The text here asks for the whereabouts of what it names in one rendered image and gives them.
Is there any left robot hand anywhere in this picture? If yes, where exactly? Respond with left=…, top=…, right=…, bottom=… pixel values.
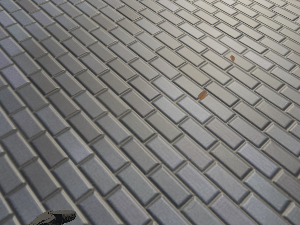
left=26, top=209, right=77, bottom=225

